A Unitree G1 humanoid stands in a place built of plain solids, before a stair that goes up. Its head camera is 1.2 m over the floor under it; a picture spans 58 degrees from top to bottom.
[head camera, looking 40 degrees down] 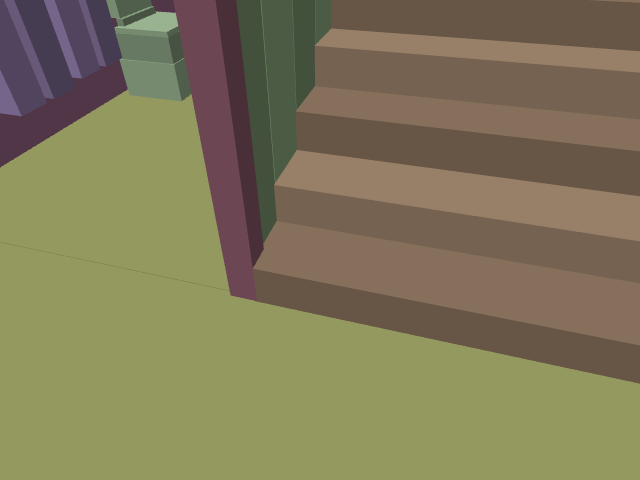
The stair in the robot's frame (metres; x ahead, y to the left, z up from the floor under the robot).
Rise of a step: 0.17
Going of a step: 0.28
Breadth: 1.44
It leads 15 degrees to the right of straight ahead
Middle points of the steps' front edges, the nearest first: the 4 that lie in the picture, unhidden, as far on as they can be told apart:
0.89 -0.45 0.17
1.15 -0.52 0.34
1.42 -0.60 0.50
1.68 -0.67 0.67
